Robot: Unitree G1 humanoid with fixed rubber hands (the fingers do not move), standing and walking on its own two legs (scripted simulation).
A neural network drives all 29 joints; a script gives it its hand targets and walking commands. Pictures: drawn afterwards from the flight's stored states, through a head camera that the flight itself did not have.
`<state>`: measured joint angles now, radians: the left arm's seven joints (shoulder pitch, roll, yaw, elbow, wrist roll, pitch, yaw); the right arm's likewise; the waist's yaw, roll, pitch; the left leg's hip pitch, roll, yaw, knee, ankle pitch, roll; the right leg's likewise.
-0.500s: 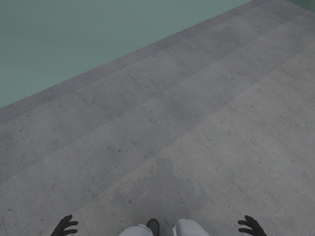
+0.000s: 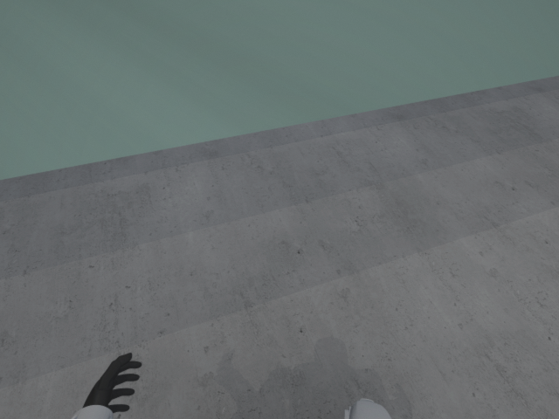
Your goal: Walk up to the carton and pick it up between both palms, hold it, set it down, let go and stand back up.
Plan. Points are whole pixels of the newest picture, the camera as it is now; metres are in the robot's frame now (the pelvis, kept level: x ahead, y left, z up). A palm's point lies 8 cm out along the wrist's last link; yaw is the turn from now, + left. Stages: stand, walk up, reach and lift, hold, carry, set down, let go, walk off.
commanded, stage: walk up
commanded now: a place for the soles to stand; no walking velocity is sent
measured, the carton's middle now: out of the picture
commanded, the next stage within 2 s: none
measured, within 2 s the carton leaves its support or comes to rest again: neither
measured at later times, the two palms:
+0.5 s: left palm out of the picture -0.10 +0.33 -0.05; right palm out of the picture +0.06 -0.20 -0.10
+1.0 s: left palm out of the picture -0.33 +0.39 -0.11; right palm out of the picture +0.00 -0.07 -0.05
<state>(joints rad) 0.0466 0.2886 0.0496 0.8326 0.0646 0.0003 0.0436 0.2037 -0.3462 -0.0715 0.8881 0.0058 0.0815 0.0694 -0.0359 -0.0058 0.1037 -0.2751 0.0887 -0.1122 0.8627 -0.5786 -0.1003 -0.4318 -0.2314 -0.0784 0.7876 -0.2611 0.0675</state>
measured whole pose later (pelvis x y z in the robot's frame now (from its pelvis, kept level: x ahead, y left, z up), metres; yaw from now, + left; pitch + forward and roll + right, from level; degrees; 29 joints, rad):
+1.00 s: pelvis -0.22 +0.11 +0.03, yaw +44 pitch -2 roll -2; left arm 0.15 0.38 0.04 0.86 0.02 0.01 0.03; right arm 0.23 -0.26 -0.03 0.90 0.00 0.08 0.05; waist -0.05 -0.13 0.10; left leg -0.36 -0.03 -0.10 0.64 -0.24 0.01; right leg -0.50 -0.05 -0.06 1.03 -0.46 0.00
